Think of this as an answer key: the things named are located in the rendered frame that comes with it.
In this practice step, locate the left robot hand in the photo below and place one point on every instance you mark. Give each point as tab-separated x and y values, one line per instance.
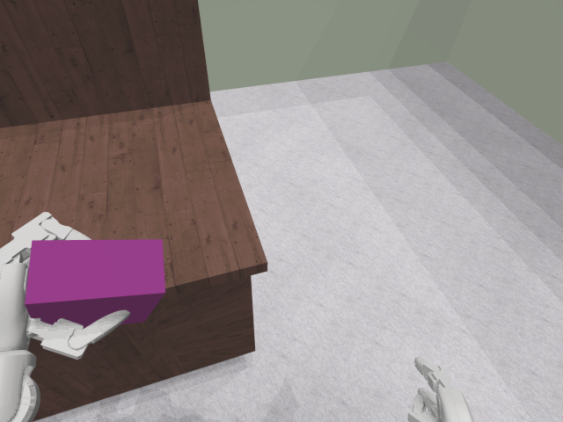
16	326

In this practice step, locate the sponge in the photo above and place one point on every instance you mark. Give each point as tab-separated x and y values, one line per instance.
85	280

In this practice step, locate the table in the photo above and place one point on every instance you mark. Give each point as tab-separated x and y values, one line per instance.
106	122

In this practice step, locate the right robot hand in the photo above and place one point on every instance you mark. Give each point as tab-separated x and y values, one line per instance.
448	405

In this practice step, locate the robot left forearm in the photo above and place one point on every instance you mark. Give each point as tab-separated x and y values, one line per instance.
19	393

